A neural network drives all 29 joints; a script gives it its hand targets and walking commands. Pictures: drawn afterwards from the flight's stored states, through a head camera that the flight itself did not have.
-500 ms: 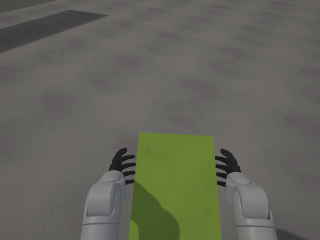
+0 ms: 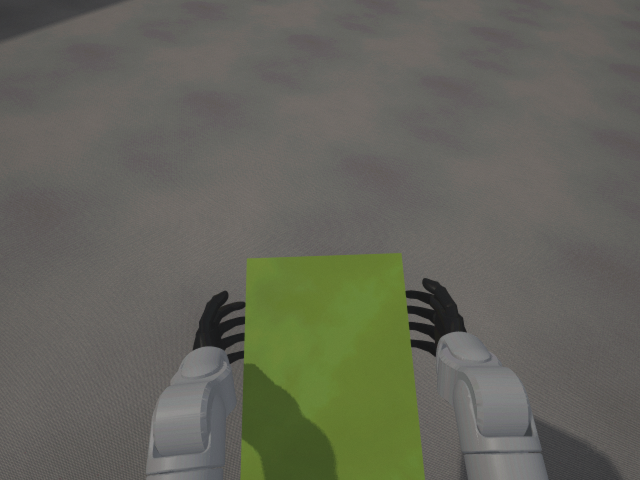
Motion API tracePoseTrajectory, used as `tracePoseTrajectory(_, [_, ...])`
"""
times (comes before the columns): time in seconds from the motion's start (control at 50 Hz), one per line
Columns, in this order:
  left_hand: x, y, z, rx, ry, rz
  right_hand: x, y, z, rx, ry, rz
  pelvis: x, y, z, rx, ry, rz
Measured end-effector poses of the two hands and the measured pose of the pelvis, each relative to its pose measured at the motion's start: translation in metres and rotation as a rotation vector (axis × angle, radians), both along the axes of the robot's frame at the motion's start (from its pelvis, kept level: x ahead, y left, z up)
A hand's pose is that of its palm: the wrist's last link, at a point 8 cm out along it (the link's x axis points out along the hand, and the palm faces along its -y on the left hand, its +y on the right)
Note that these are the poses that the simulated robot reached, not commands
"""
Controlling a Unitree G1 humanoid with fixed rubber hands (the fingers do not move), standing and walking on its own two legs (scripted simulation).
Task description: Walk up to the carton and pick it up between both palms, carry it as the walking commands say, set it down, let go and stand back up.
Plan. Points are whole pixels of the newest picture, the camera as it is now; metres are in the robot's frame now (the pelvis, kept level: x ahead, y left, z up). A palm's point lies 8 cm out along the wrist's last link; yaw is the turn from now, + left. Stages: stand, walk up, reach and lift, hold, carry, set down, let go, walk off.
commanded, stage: carry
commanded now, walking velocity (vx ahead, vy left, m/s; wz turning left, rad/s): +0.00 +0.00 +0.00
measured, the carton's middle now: (327, 363) +0.30 +0.02 -0.05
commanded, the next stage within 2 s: none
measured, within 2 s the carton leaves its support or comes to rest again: neither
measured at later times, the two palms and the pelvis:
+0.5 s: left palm (247, 172) +0.60 +0.17 +0.03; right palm (406, 163) +0.63 -0.11 +0.05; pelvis +0.33 +0.01 +0.00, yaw -2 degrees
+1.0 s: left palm (264, 79) +0.91 +0.17 +0.04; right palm (388, 76) +0.93 -0.11 +0.06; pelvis +0.63 +0.03 +0.01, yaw -3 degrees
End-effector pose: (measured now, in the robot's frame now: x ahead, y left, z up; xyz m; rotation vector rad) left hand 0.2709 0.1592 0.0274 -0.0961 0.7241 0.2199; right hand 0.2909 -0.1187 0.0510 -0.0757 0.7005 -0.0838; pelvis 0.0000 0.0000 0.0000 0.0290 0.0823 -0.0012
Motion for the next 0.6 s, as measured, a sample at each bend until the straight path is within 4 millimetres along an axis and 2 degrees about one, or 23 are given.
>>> tracePoseTrajectory(0.08, [0.051,-0.003,0.012,0.011,0.008,-0.048,0.051,-0.004,-0.001,0.014,0.002,-0.045,0.053,0.008,0.002,-0.032,-0.003,-0.052])
tracePoseTrajectory(0.14, [0.101,-0.014,0.020,0.022,0.004,-0.100,0.087,-0.016,-0.007,0.045,-0.001,-0.109,0.091,0.011,0.001,-0.044,0.004,-0.049])
tracePoseTrajectory(0.2, [0.155,-0.025,0.014,0.072,0.003,-0.149,0.126,-0.026,-0.022,0.042,-0.002,-0.138,0.133,0.009,-0.005,-0.061,-0.010,-0.018])
tracePoseTrajectory(0.26, [0.196,-0.027,0.003,0.095,0.031,-0.151,0.160,-0.028,-0.033,0.050,0.038,-0.128,0.175,0.005,-0.004,-0.047,-0.016,0.020])
tracePoseTrajectory(0.34, [0.239,-0.016,-0.004,0.069,0.053,-0.092,0.212,-0.018,-0.021,0.056,0.057,-0.076,0.228,0.001,0.004,-0.040,0.000,0.036])
tracePoseTrajectory(0.48, [0.320,0.007,-0.002,-0.018,0.001,-0.002,0.323,0.007,-0.003,-0.029,0.000,0.002,0.322,0.008,0.003,-0.022,-0.004,-0.024])
tracePoseTrajectory(0.6, [0.413,-0.006,0.021,0.026,-0.007,-0.109,0.395,-0.007,-0.002,0.028,-0.009,-0.114,0.396,0.022,0.010,-0.046,0.005,-0.067])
